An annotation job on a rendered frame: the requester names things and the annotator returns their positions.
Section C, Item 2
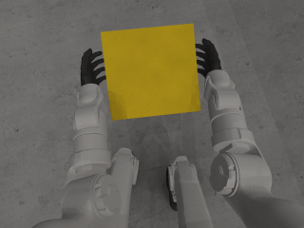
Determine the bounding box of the robot right thigh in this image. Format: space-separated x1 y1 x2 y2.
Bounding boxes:
168 161 214 228

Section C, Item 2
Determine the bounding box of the robot right shin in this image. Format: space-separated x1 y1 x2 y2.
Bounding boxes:
171 156 197 202

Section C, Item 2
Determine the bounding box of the robot right forearm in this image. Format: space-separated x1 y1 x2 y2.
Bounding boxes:
203 69 273 186

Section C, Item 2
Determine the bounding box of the right robot hand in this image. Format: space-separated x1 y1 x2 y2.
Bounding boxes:
195 38 222 79

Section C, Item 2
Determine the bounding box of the robot right upper arm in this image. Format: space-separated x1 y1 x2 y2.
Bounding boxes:
209 152 304 228

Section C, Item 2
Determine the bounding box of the carton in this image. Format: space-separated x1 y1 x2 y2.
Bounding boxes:
101 23 200 121

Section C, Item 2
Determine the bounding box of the robot left upper arm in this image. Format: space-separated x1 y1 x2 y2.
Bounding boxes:
31 172 122 228

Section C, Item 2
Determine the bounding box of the left robot hand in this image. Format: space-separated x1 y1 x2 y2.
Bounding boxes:
80 48 106 86

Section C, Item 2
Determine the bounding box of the robot left forearm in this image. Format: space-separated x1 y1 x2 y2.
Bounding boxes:
60 84 112 208

